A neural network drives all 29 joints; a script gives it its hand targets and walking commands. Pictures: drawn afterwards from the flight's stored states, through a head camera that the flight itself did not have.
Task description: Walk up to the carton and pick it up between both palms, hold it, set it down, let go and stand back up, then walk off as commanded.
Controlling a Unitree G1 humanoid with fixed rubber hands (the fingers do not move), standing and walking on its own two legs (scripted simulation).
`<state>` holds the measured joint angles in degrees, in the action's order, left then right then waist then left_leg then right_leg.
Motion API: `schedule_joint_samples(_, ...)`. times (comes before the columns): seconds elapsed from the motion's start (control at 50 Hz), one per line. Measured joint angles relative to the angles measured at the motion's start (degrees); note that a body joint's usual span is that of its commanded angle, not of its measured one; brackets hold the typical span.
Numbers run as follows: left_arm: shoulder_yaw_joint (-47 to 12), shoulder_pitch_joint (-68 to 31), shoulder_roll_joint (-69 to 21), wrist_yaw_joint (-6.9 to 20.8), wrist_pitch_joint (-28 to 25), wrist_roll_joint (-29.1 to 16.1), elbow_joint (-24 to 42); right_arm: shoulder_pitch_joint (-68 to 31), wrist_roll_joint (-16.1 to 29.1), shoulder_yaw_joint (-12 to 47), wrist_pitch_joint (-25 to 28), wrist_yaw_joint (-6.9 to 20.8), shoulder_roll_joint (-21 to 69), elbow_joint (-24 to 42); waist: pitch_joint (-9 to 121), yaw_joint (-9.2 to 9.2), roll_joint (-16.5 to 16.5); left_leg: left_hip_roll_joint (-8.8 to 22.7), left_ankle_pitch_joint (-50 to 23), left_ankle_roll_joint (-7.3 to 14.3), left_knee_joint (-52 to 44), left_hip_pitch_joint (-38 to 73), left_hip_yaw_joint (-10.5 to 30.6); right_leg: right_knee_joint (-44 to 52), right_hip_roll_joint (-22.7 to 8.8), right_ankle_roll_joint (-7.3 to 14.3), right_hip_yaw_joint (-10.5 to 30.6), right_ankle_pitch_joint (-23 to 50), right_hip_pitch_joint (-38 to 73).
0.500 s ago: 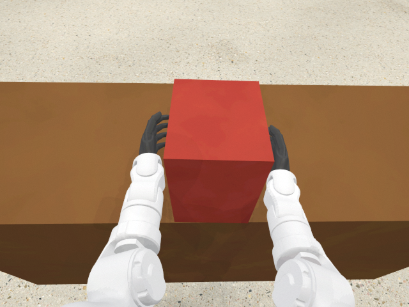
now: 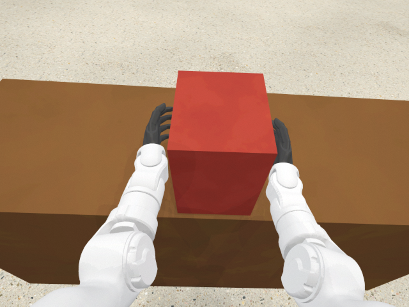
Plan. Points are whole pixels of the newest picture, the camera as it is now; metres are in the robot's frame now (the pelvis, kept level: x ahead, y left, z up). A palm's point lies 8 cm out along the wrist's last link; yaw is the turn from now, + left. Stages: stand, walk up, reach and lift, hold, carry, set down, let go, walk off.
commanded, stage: reach and lift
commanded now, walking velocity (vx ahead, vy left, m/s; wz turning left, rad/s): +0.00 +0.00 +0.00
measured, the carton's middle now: (217, 148) +0.42 +0.00 +0.07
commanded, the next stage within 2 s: none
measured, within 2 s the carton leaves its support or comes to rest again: neither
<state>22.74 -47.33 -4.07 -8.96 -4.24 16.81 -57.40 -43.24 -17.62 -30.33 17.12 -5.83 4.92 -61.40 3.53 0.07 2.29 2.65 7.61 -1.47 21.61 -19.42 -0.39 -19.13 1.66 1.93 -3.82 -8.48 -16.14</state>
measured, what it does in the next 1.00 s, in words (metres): stands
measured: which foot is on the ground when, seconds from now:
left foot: down 0.00-1.00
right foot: down 0.00-1.00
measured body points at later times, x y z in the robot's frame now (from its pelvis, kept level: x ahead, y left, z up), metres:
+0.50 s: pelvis +0.01 +0.00 +0.00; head -0.02 +0.03 +0.45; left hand +0.43 +0.15 +0.15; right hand +0.42 -0.12 +0.15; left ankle +0.03 +0.13 -0.75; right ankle +0.01 -0.10 -0.75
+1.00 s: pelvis -0.01 +0.02 +0.00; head -0.04 +0.05 +0.45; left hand +0.40 +0.16 +0.19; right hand +0.40 -0.10 +0.18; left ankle +0.03 +0.13 -0.75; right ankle +0.01 -0.10 -0.75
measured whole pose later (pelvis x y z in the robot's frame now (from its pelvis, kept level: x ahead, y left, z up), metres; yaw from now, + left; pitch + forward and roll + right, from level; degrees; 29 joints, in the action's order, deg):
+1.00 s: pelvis -0.01 +0.02 +0.00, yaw +1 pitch -6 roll -2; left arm 15.3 -45.7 -1.6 -8.4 35.2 15.0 -26.1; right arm -47.1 8.3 -5.4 -14.9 -10.3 -0.7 -43.5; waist -1.8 -4.0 1.4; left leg 1.4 10.6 0.4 25.4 -8.6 0.4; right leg -18.7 0.8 0.1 -3.8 -9.4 -3.0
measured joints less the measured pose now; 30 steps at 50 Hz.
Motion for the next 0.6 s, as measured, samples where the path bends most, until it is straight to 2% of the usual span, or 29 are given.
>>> schedule_joint_samples(0.14,-0.96,-1.03,1.00,-0.25,2.84,-0.81,-1.17,-0.57,1.65,1.52,-2.93,-0.71,-0.32,-0.63,0.83,-0.22,-0.05,-0.09,-0.48,-0.05,-0.70,0.73,-0.16,-0.35,-0.12,0.11,0.05,-0.08,0.22)
schedule_joint_samples(0.26,-1.92,-0.72,1.48,-0.33,5.80,-1.55,-0.95,0.43,5.35,6.33,-7.88,-1.36,-0.83,1.88,1.40,0.19,0.18,-0.06,-0.07,-0.05,-0.99,2.76,-0.43,-0.41,-0.10,0.12,0.32,-0.58,1.98)
schedule_joint_samples(0.38,-4.58,0.81,2.88,-0.04,11.70,-4.08,4.05,-0.61,9.66,11.70,-13.26,-2.68,-1.20,3.82,0.84,-0.80,0.33,-0.19,1.00,-0.05,-0.20,5.26,0.09,-0.48,-0.17,0.02,-0.11,-1.47,5.04)
schedule_joint_samples(0.48,-6.71,1.42,4.18,0.34,17.77,-4.97,9.76,-1.99,13.87,16.21,-17.75,-3.90,-1.78,5.96,0.94,-2.38,0.47,-0.56,1.98,0.13,0.70,7.09,0.90,-0.44,-0.44,-0.27,-0.77,-2.26,7.65)
schedule_joint_samples(0.6,-4.99,-0.22,4.18,2.41,24.80,-1.63,16.32,-4.19,18.71,19.56,-22.07,-5.08,-2.51,8.79,-2.08,-3.83,0.81,-1.08,2.99,0.64,1.31,11.71,1.44,0.34,-0.82,-0.84,-1.10,-2.69,13.13)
